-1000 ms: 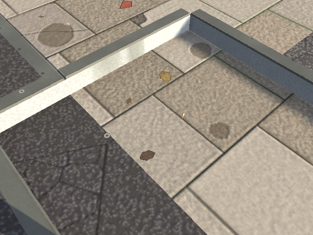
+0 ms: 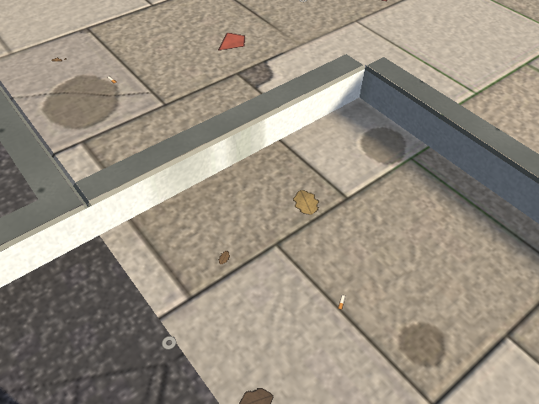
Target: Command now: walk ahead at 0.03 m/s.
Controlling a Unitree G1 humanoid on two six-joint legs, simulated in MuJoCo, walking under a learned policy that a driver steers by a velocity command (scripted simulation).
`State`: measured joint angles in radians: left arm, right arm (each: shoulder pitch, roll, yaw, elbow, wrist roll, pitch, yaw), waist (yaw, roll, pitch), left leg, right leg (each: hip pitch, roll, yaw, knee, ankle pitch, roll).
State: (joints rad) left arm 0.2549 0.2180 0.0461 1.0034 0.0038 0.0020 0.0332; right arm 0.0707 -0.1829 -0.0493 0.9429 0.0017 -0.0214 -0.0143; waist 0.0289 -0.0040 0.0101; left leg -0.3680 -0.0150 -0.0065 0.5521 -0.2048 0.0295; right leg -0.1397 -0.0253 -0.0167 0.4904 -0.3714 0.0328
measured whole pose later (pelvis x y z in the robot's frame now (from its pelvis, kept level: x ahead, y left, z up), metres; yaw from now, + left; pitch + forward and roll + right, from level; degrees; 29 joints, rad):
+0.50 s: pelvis -0.01 -0.01 +0.00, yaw +1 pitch -1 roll +0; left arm 0.32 0.17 0.05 1.08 0.01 0.00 0.04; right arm 0.08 -0.20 -0.06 1.07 0.01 0.01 -0.03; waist 0.01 0.00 0.04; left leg -0.32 -0.02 -0.01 0.54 -0.20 0.02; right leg -0.10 -0.03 -0.03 0.51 -0.39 0.02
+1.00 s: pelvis -0.01 -0.01 +0.00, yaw +1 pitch -1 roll +0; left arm 0.37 0.15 0.04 1.09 0.00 -0.02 0.04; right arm 0.11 -0.19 -0.05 1.12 0.01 0.02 -0.04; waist 0.01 0.01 0.04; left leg -0.32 -0.01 -0.02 0.52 -0.18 0.01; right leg -0.10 -0.02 -0.03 0.50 -0.38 0.01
